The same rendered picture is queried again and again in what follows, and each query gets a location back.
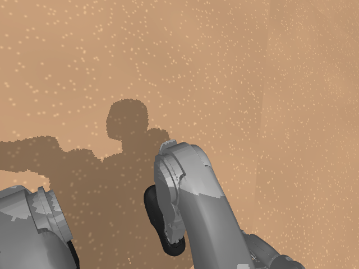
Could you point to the right robot hand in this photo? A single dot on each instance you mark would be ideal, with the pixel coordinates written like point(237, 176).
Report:
point(262, 253)

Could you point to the right robot arm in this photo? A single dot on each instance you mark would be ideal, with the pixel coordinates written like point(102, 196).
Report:
point(285, 262)

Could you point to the right robot foot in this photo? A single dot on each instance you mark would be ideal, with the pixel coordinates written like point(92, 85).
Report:
point(156, 218)

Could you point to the left robot foot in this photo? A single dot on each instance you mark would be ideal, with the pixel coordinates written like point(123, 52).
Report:
point(74, 254)

